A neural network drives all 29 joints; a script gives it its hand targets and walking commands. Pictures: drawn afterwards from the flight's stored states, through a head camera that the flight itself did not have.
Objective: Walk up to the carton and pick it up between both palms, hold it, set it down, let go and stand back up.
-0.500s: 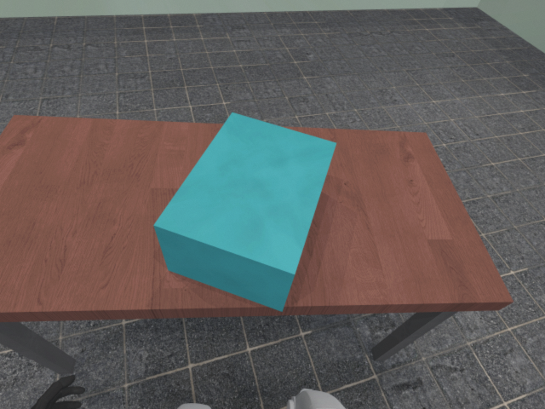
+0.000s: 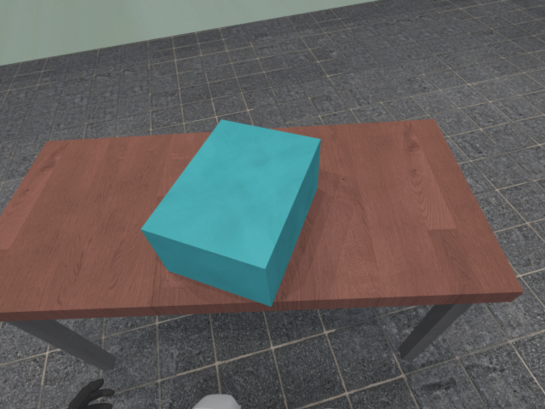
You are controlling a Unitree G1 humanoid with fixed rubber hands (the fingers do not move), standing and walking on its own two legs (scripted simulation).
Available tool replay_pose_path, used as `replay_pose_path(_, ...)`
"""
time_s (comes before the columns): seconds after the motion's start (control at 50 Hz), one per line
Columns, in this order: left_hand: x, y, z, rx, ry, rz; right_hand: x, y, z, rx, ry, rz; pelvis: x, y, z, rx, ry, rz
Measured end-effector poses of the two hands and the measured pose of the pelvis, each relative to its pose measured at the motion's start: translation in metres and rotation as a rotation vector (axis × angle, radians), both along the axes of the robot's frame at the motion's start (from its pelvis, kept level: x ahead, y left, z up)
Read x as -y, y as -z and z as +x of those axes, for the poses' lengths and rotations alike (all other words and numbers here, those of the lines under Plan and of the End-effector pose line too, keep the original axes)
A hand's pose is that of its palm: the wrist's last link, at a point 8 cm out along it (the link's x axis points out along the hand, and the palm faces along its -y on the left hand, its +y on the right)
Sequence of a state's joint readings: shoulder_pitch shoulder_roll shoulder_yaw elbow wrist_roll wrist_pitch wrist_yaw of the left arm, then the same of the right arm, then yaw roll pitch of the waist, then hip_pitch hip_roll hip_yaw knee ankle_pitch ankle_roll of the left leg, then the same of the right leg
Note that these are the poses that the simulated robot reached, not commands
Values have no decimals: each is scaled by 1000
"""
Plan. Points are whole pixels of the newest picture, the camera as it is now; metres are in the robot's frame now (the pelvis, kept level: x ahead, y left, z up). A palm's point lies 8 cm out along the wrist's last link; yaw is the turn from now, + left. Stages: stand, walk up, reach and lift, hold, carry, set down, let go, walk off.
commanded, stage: walk up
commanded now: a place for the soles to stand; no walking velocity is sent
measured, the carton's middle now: (244, 204) +0.50 +0.09 -0.07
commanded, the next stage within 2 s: none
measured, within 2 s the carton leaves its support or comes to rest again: neither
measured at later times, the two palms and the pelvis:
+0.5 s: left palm out of the picture +0.04 +0.39 -0.14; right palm out of the picture +0.02 -0.27 -0.09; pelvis -0.01 +0.06 -0.01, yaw +3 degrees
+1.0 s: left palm out of the picture +0.09 +0.31 -0.09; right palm out of the picture +0.09 -0.30 -0.13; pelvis +0.02 +0.00 +0.00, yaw +3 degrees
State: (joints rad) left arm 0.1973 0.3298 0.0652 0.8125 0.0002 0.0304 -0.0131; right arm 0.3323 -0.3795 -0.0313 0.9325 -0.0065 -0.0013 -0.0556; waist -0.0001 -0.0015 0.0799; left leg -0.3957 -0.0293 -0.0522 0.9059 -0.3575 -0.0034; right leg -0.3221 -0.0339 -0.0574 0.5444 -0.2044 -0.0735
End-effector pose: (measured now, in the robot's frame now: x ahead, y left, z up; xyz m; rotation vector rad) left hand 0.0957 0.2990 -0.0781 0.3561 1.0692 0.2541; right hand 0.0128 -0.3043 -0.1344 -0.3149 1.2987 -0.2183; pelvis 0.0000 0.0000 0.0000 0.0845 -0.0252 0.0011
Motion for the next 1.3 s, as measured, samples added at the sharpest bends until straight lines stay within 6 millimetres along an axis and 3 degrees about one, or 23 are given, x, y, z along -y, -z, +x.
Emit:
replay_pose_path(0.14, -20, 16, -14, 13, -22, -55, -14, -12, 2, 22, -31, -47, -20, 4, -8, 8, -31, -42)
replay_pose_path(0.28, -59, 47, -15, 33, -36, -105, -38, -19, -10, 50, -57, -123, -52, 22, -12, 58, -44, -91)
replay_pose_path(0.4, -81, 56, -33, -36, -67, -118, -44, -43, -5, 49, -77, -179, -60, 14, -12, 50, -57, -105)
replay_pose_path(0.48, -91, 62, -53, -127, -93, -99, -40, -48, 5, 52, -85, -192, -57, 13, -8, 29, -57, -100)
replay_pose_path(0.6, -80, 60, -60, -192, -113, -68, -28, -37, 17, 43, -89, -158, -42, 15, 3, 14, -57, -79)
replay_pose_path(0.72, -46, 45, -42, -142, -98, -22, -9, -13, 40, 62, -92, -84, -14, 17, 12, 6, -56, -44)
replay_pose_path(0.8, -21, 27, -33, -114, -80, -18, -7, -6, 65, 109, -92, -25, -3, 8, 16, 10, -57, -25)
replay_pose_path(0.9, -8, 15, -19, -80, -62, -7, -8, -1, 81, 131, -101, 20, 3, 4, 18, 3, -58, -16)
replay_pose_path(1.04, -11, 17, -5, -38, -47, -17, -9, -6, 80, 123, -99, 1, -2, 5, 17, 3, -59, -22)
replay_pose_path(1.18, -31, 36, 4, 7, -52, -69, -27, -13, 72, 125, -114, -56, -25, 14, 11, 24, -76, -65)
replay_pose_path(1.3, -47, 44, -9, -40, -63, -81, -33, -29, 75, 147, -121, -86, -33, 10, 6, 18, -75, -80)
